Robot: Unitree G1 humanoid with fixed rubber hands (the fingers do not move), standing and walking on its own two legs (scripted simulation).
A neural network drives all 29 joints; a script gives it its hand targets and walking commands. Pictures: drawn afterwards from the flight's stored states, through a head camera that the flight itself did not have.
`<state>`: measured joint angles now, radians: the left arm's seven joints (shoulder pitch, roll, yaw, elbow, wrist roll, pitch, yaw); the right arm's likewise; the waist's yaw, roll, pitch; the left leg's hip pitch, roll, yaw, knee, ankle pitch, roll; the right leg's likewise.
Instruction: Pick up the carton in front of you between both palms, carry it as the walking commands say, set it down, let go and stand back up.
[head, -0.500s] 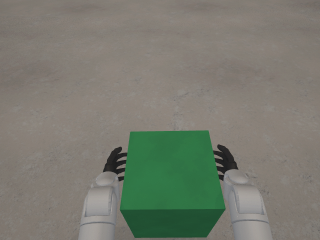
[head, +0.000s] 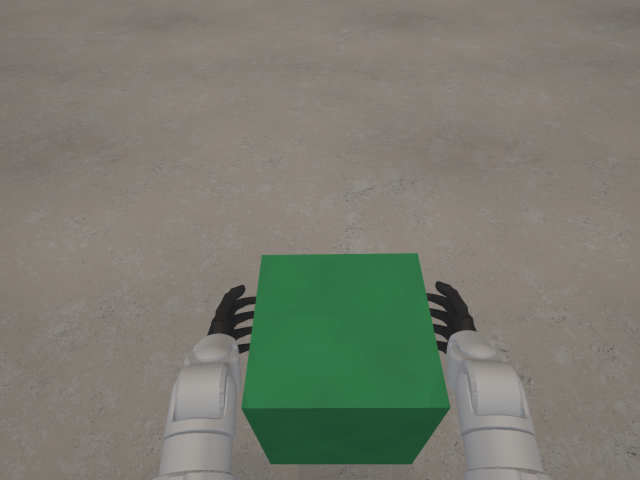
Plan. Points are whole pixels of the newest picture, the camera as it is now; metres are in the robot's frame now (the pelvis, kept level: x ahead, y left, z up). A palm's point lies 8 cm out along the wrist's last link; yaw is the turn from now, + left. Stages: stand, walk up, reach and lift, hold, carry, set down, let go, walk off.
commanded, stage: carry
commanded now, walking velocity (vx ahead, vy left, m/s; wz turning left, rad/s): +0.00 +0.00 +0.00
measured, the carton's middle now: (340, 364) +0.29 +0.00 -0.04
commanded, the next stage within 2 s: hold in 0.44 s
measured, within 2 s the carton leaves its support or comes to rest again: neither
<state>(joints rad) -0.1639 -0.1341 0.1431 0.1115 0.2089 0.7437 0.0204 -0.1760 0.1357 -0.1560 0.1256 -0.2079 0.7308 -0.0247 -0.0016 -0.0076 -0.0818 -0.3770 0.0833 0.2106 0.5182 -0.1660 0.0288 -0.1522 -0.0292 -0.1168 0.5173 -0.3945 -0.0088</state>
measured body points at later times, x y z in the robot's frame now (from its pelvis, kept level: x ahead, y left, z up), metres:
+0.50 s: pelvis -0.01 +0.00 +0.00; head -0.02 +0.00 +0.45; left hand +0.28 +0.15 +0.03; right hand +0.28 -0.16 +0.03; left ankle +0.06 +0.12 -0.73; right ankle -0.08 -0.10 -0.73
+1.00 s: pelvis -0.05 +0.03 +0.00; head -0.04 +0.05 +0.45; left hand +0.28 +0.14 +0.01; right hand +0.24 -0.16 +0.02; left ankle +0.06 +0.12 -0.73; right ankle -0.08 -0.10 -0.73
